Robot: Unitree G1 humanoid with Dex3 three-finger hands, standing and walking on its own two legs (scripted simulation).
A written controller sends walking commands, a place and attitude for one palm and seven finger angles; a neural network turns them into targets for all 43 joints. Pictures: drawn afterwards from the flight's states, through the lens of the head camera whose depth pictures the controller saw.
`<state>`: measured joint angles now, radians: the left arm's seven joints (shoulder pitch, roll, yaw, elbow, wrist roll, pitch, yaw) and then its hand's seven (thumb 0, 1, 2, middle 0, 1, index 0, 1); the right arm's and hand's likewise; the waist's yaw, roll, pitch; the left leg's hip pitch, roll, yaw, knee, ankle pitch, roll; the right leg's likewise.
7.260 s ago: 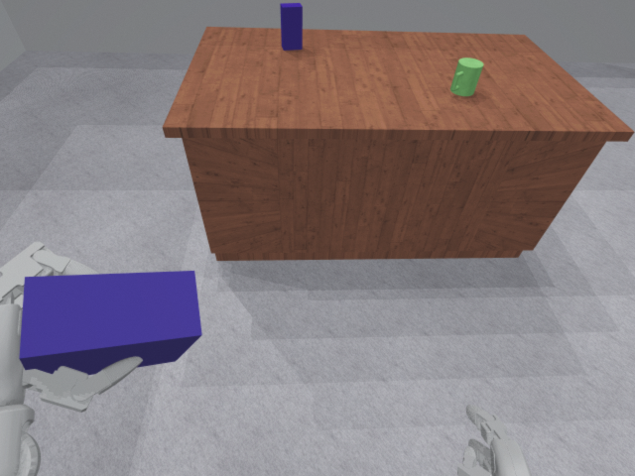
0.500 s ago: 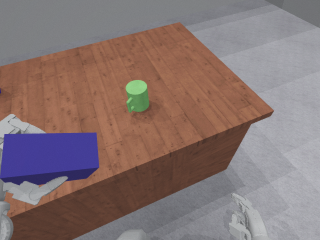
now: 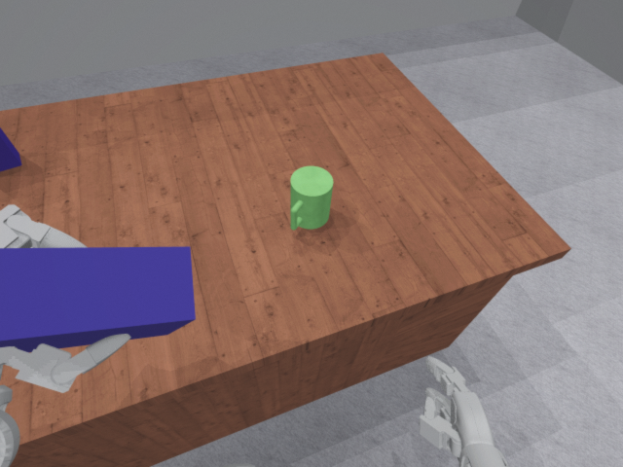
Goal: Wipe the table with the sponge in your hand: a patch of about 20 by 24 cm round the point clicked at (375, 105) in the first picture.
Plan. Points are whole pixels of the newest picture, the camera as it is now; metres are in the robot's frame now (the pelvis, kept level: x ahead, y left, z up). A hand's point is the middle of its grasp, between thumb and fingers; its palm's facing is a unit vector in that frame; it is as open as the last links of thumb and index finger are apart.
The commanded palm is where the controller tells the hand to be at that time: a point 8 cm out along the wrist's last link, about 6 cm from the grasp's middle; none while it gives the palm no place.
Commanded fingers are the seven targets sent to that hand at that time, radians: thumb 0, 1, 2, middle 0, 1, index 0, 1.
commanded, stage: come to a stop and stand still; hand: left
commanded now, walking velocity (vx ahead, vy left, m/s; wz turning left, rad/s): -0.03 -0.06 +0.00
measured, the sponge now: (129, 299) +0.23 +0.19 +0.16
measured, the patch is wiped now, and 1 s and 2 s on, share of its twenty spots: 0.00 0.00 0.00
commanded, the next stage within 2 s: look again from close up in 0.90 s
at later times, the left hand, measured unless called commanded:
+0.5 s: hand (48, 355) +0.19 +0.26 +0.13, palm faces +0.19 -0.89 -0.43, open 10.3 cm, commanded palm +0.13 +0.31 +0.18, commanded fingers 0.00 0.10 1.30 -1.20 -1.60 -1.20 -1.60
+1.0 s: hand out of the picture +0.19 +0.31 +0.16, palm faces +0.39 -0.85 -0.37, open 10.3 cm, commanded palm +0.13 +0.33 +0.18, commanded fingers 0.00 0.10 1.30 -1.20 -1.60 -1.20 -1.60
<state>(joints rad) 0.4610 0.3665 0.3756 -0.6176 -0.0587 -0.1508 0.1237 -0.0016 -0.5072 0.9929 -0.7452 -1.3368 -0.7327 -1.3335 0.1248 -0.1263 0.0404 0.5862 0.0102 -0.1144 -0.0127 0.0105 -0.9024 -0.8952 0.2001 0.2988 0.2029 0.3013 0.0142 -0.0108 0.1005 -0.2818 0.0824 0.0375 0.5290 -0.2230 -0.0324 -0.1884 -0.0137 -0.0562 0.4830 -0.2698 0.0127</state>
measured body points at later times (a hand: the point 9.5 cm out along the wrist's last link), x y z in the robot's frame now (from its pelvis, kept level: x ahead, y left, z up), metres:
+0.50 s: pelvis -0.04 +0.03 +0.00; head -0.01 +0.07 +0.45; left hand +0.17 +0.30 +0.15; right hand +0.10 -0.21 -0.06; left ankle +0.04 +0.14 -0.74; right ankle -0.01 -0.13 -0.74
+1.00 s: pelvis -0.03 +0.05 +0.00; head +0.00 +0.09 +0.45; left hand +0.16 +0.35 +0.18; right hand +0.17 -0.15 -0.05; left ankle +0.04 +0.14 -0.74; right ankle -0.01 -0.12 -0.74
